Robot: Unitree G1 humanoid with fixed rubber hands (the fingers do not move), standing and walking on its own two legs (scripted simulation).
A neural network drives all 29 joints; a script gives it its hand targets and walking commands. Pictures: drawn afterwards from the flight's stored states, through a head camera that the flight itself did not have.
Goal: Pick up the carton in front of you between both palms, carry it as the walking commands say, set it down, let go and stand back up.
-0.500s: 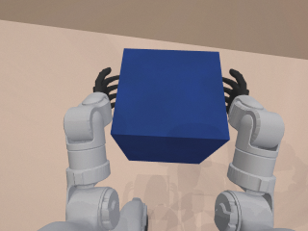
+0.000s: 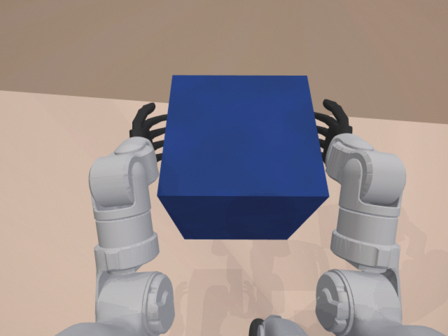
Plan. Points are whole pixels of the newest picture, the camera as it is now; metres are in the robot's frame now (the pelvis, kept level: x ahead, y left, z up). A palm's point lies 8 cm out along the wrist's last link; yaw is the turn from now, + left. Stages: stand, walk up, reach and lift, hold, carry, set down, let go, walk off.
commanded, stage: carry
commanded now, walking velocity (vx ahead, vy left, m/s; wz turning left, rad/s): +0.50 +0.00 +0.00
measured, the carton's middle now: (237, 168) +0.37 -0.01 +0.10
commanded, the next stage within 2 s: none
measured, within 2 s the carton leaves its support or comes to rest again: neither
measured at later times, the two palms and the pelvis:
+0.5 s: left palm (156, 53) +0.65 +0.17 +0.17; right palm (290, 51) +0.64 -0.13 +0.18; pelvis +0.29 +0.02 +0.02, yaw -1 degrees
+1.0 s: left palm out of the picture +0.90 +0.16 +0.19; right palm out of the picture +0.93 -0.14 +0.19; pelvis +0.57 -0.01 +0.05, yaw +1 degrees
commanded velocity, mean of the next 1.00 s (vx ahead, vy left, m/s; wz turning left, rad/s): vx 0.50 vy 0.00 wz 0.00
